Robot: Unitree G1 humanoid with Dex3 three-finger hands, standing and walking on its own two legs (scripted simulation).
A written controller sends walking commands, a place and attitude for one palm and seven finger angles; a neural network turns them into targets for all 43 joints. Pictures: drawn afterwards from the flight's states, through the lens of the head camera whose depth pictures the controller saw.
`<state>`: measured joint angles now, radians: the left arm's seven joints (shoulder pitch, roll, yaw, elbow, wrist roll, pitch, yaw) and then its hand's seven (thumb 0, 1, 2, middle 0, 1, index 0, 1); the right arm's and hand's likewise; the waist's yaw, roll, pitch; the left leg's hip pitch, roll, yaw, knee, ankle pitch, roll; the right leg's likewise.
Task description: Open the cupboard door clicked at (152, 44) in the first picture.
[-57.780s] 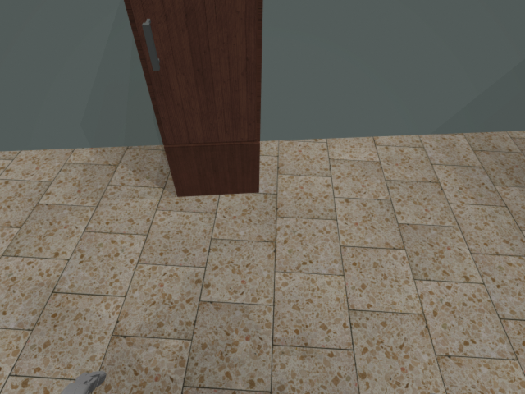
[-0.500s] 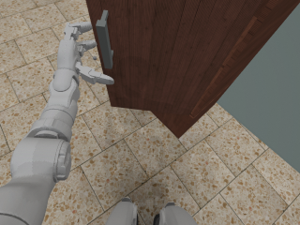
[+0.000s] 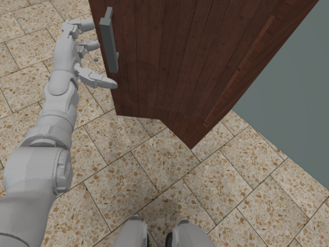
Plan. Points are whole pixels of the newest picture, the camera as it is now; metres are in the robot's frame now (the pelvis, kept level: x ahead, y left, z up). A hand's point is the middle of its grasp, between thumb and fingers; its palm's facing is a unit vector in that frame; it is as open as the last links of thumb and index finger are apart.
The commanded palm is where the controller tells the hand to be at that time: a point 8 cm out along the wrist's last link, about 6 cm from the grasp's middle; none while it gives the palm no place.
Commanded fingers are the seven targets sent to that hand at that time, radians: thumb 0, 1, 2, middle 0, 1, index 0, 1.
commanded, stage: move the hooked fingers beside the handle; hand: left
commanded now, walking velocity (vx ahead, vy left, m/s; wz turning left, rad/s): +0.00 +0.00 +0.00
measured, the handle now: (111, 42) +0.57 +0.11 +0.09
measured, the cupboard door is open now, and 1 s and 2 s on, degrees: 42 42 42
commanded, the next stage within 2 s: none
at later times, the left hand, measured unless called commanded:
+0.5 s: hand (92, 56) +0.53 +0.15 +0.08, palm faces -0.05 -1.00 -0.01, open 14.5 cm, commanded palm +0.52 +0.17 +0.08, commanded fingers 0.00 -0.50 0.30 -0.30 -1.20 -0.30 -1.20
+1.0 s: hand (84, 58) +0.53 +0.17 +0.08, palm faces -0.07 -1.00 +0.01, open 14.1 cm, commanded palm +0.52 +0.21 +0.09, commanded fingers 0.00 -0.50 0.30 -0.30 -1.20 -0.30 -1.20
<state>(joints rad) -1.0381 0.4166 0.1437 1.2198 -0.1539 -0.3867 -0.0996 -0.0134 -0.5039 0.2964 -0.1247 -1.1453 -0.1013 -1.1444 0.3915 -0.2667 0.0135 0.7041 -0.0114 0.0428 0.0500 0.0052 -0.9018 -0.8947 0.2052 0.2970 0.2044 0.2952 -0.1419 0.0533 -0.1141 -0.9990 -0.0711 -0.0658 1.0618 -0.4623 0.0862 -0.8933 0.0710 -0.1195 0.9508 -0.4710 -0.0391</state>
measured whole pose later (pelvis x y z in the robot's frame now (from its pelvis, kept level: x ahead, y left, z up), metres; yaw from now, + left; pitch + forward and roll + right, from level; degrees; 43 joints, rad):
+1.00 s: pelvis +0.01 +0.00 +0.00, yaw -4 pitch +23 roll -5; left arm -0.93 0.56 0.39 1.21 -0.11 -0.37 -0.29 -0.01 -0.50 0.30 -0.29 -1.20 -0.29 -1.19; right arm 0.41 -0.28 0.06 0.61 0.02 0.10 0.00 0.01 -0.90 -0.89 0.21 0.30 0.21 0.30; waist -0.18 0.04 -0.11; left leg -0.96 -0.03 -0.01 1.03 -0.47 0.09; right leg -0.88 0.11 -0.05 0.93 -0.46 -0.04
